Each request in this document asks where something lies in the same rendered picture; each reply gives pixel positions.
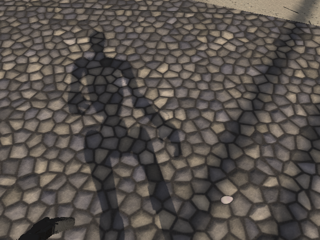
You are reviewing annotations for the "left robot hand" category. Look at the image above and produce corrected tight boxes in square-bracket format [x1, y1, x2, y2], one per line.
[16, 217, 75, 240]

